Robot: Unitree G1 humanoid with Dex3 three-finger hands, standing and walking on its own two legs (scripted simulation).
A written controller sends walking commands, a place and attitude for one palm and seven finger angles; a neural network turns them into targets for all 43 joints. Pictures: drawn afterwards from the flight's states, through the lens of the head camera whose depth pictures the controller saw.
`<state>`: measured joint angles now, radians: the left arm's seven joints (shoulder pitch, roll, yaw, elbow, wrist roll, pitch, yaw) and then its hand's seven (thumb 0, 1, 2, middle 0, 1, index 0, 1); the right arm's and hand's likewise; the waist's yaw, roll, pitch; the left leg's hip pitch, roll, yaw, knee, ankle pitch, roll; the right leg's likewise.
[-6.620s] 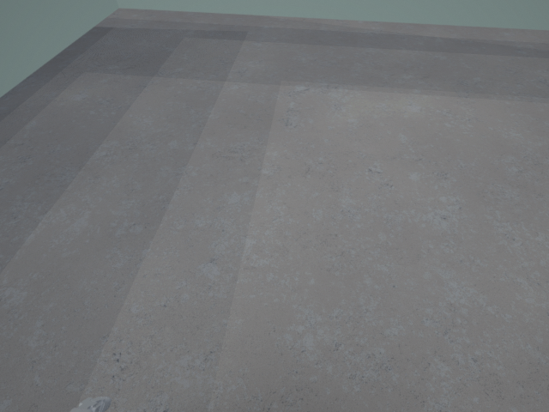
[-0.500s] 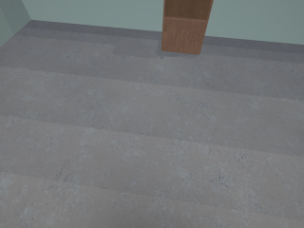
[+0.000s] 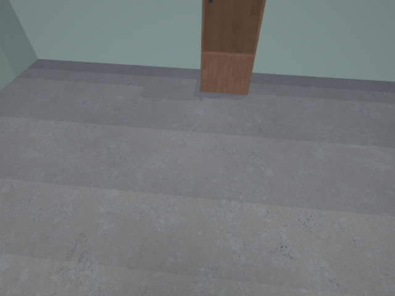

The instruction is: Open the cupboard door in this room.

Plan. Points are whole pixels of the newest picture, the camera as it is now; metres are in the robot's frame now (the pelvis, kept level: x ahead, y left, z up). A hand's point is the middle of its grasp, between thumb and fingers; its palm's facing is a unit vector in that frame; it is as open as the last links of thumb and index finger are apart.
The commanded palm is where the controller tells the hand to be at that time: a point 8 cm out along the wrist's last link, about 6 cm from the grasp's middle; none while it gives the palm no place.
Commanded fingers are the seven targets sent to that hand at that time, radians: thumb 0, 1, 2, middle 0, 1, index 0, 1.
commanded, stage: stand and wait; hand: left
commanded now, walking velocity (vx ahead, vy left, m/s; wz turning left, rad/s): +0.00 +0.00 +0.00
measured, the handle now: out of the picture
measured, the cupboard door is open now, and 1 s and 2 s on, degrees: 0 0 0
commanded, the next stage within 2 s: turn or walk to find it in 0.30 s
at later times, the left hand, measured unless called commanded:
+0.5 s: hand out of the picture -0.01 +0.16 -0.18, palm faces +0.10 -0.98 -0.20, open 7.3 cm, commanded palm none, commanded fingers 0.00 0.90 0.90 -0.20 -0.30 -0.20 -0.30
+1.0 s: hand out of the picture +0.05 +0.20 -0.15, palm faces +0.27 -0.92 -0.29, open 7.3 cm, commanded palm none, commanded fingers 0.00 0.90 0.90 -0.20 -0.30 -0.20 -0.30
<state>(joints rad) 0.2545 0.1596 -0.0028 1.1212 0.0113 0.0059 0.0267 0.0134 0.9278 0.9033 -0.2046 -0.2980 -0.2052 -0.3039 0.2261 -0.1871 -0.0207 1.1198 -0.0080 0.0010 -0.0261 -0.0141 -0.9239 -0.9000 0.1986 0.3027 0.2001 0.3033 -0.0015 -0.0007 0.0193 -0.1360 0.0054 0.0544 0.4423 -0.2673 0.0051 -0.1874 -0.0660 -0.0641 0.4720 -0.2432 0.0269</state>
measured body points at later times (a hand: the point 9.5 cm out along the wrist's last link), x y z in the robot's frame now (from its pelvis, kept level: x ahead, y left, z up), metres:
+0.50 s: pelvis -0.02 -0.01 +0.00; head -0.01 -0.01 +0.45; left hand -0.02 +0.22 -0.16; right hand -0.02 -0.22 -0.17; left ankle -0.02 +0.11 -0.74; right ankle +0.01 -0.13 -0.74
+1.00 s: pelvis -0.02 -0.03 -0.01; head +0.02 -0.04 +0.44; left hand +0.04 +0.25 -0.13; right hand +0.08 -0.27 -0.16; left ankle -0.02 +0.11 -0.74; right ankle -0.02 -0.14 -0.74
